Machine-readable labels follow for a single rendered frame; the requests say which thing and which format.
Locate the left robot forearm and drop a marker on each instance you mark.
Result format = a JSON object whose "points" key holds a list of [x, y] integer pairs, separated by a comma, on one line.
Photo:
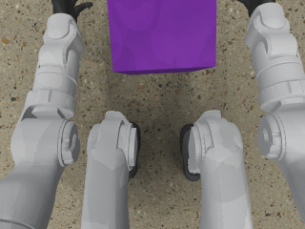
{"points": [[56, 75]]}

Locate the right robot forearm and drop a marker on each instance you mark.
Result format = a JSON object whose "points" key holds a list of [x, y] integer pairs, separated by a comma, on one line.
{"points": [[277, 64]]}

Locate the left robot foot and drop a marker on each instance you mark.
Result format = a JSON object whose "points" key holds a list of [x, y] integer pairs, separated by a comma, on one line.
{"points": [[133, 172]]}

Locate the carton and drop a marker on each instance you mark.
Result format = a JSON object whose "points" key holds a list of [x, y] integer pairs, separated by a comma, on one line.
{"points": [[162, 36]]}

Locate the robot left upper arm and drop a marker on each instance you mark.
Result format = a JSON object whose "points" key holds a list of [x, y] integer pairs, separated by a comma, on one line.
{"points": [[41, 148]]}

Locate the robot right shin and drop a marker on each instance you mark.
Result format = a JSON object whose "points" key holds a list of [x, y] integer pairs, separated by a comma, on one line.
{"points": [[236, 135]]}

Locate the right robot hand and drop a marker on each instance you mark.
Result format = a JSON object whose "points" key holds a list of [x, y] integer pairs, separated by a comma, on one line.
{"points": [[251, 5]]}

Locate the robot right upper arm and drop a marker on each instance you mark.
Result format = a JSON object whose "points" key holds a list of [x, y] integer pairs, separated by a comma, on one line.
{"points": [[281, 137]]}

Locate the left robot hand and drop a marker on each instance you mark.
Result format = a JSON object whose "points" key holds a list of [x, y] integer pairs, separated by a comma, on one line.
{"points": [[68, 7]]}

